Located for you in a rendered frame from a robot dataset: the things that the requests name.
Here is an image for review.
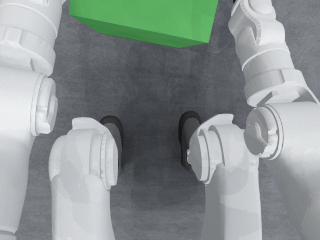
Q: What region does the robot right forearm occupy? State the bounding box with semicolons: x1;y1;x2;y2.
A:
228;0;320;107

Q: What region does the left robot upper arm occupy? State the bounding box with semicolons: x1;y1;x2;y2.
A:
0;65;58;240

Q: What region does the robot left forearm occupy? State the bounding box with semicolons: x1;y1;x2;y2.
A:
0;0;66;77

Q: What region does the right robot foot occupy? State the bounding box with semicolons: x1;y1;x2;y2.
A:
178;111;202;173

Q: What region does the carton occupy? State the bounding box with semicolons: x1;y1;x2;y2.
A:
69;0;218;49

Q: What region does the right robot upper arm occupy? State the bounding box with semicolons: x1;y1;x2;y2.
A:
243;101;320;240

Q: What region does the robot right shin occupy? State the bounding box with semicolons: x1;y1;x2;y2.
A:
186;113;259;174

